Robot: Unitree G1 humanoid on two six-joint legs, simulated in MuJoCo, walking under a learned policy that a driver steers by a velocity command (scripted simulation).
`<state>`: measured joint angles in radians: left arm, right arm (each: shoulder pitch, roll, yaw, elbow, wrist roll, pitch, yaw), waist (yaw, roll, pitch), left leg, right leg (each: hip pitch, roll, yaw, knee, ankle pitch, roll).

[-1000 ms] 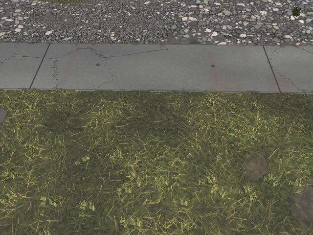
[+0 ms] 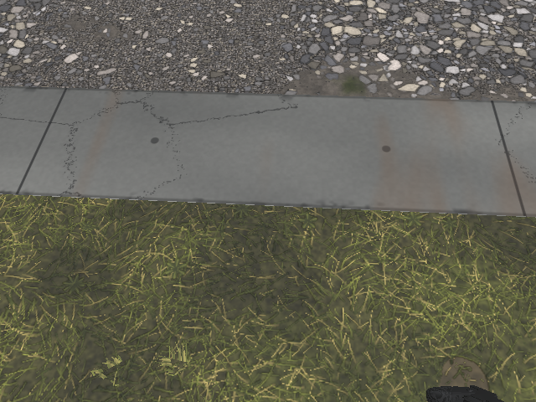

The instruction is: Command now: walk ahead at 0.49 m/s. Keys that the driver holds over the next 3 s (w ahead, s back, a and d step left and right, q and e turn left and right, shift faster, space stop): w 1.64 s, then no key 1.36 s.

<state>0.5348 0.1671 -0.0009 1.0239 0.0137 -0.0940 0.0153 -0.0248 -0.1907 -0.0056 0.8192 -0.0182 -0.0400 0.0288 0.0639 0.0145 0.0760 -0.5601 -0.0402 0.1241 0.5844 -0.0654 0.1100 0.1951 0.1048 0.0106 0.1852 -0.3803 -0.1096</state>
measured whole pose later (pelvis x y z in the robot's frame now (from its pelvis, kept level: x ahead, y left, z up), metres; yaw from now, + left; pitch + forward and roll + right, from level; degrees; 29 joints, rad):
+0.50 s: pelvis +0.27 -0.01 +0.01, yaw +0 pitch +0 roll +1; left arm 0.02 0.20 0.01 0.85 0.02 -0.03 -0.03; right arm 0.49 -0.17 -0.01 1.07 -0.02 -0.10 0.00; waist -0.08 -0.03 0.06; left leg 0.10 -0.10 0.05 0.18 -0.28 0.09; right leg -0.60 -0.07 -0.05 0.64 -0.02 -0.04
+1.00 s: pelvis +0.54 -0.05 +0.02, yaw +1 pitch +0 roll -1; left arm 0.48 0.17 0.02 1.07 0.01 -0.10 0.00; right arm 0.07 -0.20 -0.03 0.91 -0.02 -0.03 0.03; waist 0.05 0.04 0.04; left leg -0.62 0.09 0.04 0.72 -0.02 0.04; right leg 0.04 0.09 -0.08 0.18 -0.23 -0.09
